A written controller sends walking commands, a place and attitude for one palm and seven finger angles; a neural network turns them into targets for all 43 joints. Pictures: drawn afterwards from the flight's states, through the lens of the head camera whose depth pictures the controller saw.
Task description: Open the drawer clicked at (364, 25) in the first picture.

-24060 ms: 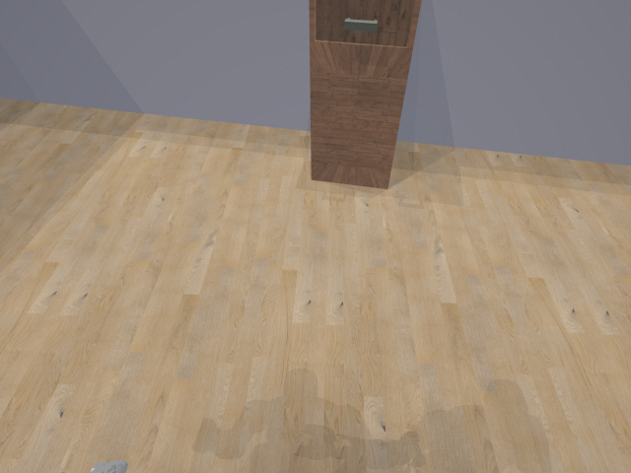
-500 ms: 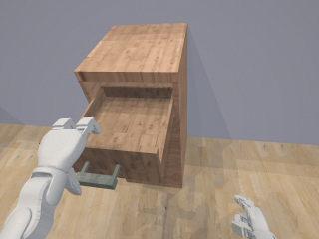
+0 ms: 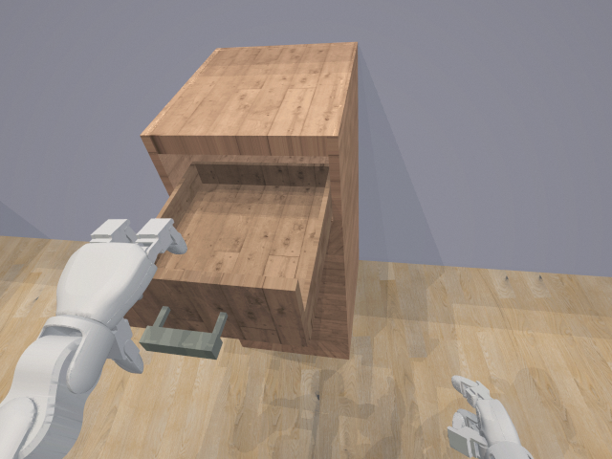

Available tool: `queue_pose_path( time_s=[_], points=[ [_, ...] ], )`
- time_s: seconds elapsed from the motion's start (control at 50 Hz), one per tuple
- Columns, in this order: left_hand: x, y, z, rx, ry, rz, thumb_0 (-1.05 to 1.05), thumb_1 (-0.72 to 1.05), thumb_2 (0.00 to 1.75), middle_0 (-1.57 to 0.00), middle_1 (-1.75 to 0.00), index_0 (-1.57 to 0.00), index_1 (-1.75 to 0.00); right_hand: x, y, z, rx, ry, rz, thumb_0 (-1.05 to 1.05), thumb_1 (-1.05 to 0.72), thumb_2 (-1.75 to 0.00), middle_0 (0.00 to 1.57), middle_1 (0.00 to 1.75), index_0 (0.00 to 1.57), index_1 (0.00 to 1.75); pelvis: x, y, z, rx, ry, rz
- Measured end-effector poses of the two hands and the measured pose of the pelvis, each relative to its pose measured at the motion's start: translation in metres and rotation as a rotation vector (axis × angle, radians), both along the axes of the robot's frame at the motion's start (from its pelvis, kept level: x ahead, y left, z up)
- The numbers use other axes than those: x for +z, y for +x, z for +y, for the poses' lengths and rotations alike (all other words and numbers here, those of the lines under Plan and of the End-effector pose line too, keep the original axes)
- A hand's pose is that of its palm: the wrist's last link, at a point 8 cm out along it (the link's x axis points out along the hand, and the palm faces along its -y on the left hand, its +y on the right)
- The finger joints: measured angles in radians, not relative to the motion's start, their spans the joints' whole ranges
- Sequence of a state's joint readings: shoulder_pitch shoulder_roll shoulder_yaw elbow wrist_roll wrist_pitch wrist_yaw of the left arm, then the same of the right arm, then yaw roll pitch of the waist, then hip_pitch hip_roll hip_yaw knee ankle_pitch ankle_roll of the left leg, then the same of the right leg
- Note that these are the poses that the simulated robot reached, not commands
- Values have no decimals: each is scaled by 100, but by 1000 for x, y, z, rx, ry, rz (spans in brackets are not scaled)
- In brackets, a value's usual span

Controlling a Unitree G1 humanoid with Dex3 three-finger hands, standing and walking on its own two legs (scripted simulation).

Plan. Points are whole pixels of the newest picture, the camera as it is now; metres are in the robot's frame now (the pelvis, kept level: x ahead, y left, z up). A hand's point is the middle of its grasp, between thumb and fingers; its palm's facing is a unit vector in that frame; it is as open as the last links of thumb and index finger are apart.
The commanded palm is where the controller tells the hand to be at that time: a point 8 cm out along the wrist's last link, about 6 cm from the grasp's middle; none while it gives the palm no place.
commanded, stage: draw the hand back to the body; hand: left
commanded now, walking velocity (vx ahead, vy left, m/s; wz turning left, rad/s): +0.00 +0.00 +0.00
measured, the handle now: (187, 328) +0.28 +0.25 -0.01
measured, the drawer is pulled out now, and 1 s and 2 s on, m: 0.30 0.30 0.30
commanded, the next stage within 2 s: step back with the hand held close in 1.42 s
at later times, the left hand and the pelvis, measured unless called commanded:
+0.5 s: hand (123, 315) +0.21 +0.24 +0.15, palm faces +0.22 -0.51 -0.83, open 13.8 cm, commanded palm +0.16 +0.26 +0.19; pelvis +0.00 +0.00 +0.00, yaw +0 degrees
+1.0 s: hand (107, 305) +0.21 +0.24 +0.17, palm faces +0.39 -0.83 -0.41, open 10.6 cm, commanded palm +0.15 +0.28 +0.18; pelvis +0.02 +0.01 +0.00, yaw +0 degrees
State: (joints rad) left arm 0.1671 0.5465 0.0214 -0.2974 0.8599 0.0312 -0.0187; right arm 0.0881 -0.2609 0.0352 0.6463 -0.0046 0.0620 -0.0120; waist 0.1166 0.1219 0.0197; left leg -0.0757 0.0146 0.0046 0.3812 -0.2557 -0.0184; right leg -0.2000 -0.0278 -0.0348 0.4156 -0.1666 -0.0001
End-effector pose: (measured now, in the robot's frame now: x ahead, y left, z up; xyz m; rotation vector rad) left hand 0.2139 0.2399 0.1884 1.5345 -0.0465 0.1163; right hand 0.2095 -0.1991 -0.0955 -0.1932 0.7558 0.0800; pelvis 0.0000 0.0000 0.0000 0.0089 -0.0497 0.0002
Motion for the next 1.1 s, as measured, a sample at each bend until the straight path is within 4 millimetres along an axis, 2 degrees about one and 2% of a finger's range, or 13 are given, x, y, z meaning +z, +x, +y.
queue_pose_path(
  time_s=[0.14, 0.44, 0.5, 0.54, 0.6, 0.66, 0.84, 0.96, 1.1],
  points=[
    [-2, -6, 13, 60, -4, 22, 0, -49, 30, -32, -120, -32, -120, -3, -5, -4, -8, -5, 8, 1, -90, -90, 20, 30, 20, 30, 0, -2, -1, 2, 1, 0],
    [-4, -32, 17, 45, -6, 2, 0, -49, 30, -32, -120, -32, -120, 1, -3, -9, -12, -41, -17, 1, -90, -90, 20, 30, 20, 30, -2, -3, 1, 6, -2, 0],
    [-2, -36, 22, 15, -519, -121, 0, -48, 31, -32, -119, -32, -119, 8, -3, -5, -33, -36, -78, 2, -91, -90, 20, 30, 20, 30, -2, -4, 2, 5, -7, -22],
    [-4, -39, 25, 9, -763, -213, 0, -46, 32, -32, -118, -32, -118, 14, -7, -4, -52, -38, -120, 2, -91, -90, 20, 30, 20, 30, -1, -2, 0, 2, -9, -32],
    [-3, -41, 26, -10, -956, -334, 0, -41, 34, -32, -114, -31, -114, 21, -13, -2, -59, -53, -157, 1, -90, -90, 20, 30, 20, 30, -1, 1, -1, 0, -14, -43],
    [-3, -41, 26, -23, -1043, -398, 0, -34, 37, -31, -109, -30, -110, 23, -20, -3, -61, -64, -162, 1, -90, -90, 20, 30, 20, 30, 0, 5, -1, 1, -17, -49],
    [-5, -39, 35, -17, -1049, -384, 0, -6, 49, -28, -91, -27, -91, 20, -30, -14, -84, -92, -129, 2, -90, -90, 20, 30, 21, 30, 1, 13, 2, -4, -22, -41],
    [-6, -44, 41, 5, -1029, -360, 0, 14, 58, -27, -78, -26, -78, 20, -26, -16, -98, -97, -131, 2, -90, -90, 20, 30, 21, 30, 1, 16, 6, -6, -23, -33],
    [-5, -51, 46, 33, -1022, -363, 0, 39, 68, -25, -62, -24, -63, 23, -16, -8, -93, -83, -156, 2, -90, -90, 20, 30, 20, 30, 1, 16, 9, -5, -23, -33]
  ],
)
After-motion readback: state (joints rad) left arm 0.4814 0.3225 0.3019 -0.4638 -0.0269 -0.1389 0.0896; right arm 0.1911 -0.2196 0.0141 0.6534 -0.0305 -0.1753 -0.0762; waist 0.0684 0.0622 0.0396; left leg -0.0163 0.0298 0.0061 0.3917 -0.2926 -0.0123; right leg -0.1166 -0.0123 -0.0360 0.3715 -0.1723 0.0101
